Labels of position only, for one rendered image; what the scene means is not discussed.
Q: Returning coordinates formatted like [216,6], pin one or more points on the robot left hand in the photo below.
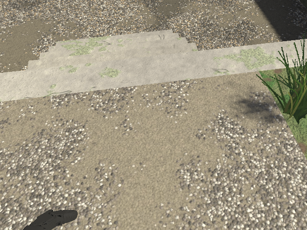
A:
[50,219]

